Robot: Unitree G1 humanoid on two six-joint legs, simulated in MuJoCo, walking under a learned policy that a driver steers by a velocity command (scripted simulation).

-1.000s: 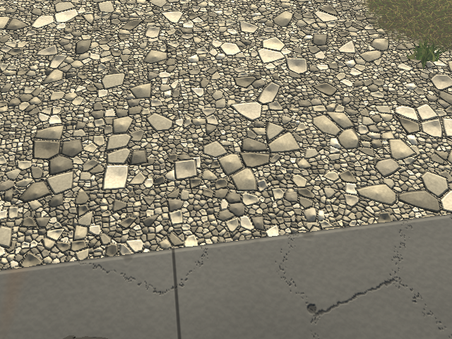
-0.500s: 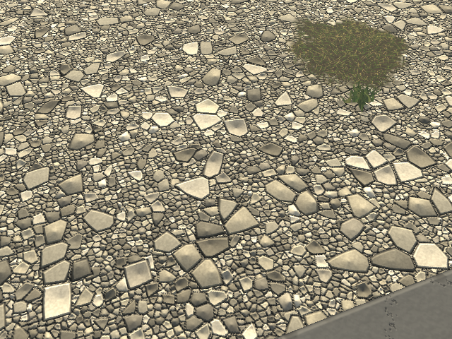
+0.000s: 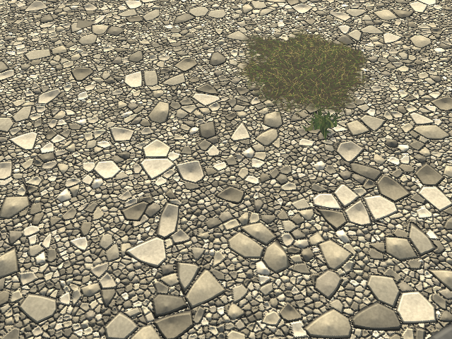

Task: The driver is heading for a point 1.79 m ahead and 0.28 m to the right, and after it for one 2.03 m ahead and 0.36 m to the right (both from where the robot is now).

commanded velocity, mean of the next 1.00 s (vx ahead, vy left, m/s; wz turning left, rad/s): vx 0.27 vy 0.00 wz -0.22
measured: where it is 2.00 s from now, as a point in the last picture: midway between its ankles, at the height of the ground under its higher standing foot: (253, 317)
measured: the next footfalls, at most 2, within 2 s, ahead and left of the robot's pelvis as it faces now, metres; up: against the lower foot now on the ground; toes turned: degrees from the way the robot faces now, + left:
left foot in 0.48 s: +0.30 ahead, +0.18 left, -0.11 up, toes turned +4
right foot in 1.06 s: +0.50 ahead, -0.12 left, -0.11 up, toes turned -20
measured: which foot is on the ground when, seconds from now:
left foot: up 0.00-0.46, down 0.48-1.00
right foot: down 0.00-0.50, up 0.52-1.00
